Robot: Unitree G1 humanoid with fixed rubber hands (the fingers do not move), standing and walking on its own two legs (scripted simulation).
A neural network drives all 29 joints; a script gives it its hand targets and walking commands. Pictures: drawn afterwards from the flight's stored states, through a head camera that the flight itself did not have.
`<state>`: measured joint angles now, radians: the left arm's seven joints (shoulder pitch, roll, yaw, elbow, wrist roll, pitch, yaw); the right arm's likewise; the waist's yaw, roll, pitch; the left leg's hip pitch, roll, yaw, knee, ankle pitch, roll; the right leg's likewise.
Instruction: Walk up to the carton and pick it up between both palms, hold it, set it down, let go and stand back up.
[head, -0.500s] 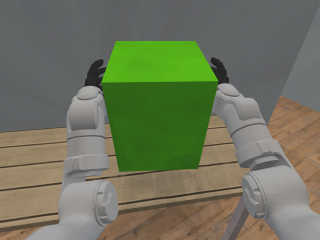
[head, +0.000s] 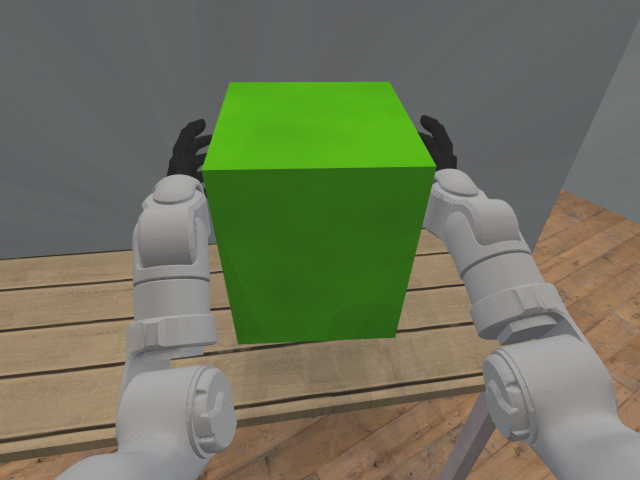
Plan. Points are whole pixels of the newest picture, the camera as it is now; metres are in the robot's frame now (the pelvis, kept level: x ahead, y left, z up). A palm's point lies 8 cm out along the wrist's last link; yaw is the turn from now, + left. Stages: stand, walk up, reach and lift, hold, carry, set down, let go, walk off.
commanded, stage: hold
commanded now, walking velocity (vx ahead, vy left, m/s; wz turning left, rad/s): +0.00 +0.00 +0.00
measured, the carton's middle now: (314, 212) +0.38 +0.01 +0.21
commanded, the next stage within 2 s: set down in 0.52 s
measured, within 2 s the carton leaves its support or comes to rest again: neither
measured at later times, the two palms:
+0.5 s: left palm (185, 186) +0.37 +0.16 +0.26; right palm (436, 180) +0.37 -0.14 +0.27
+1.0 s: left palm (174, 183) +0.39 +0.17 +0.25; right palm (414, 197) +0.38 -0.12 +0.23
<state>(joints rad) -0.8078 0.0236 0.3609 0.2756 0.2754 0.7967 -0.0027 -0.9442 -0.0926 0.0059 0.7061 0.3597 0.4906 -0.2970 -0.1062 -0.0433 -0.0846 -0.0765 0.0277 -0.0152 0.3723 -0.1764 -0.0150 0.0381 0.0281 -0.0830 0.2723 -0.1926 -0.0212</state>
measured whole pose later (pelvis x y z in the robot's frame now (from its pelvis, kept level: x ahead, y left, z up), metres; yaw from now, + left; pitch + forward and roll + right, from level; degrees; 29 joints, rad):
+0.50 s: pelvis +0.00 +0.00 +0.00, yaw +0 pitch -7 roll -1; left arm -0.82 0.02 0.37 0.29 0.28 0.79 0.00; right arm -0.95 -0.09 0.00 0.72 0.34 0.49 -0.29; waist -0.10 -0.04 -0.08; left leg -0.07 0.03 -0.01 0.36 -0.17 -0.01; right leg 0.04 0.03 -0.08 0.27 -0.19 -0.02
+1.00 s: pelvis +0.00 +0.01 +0.00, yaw +0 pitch -10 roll -1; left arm -0.86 0.01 0.40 0.39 0.40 0.56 -0.07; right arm -0.89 0.03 -0.19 0.83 0.08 0.15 -0.19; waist -0.08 -0.10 0.01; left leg 0.00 0.00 -0.01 0.32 -0.16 0.00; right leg 0.11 0.00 -0.08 0.25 -0.19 -0.01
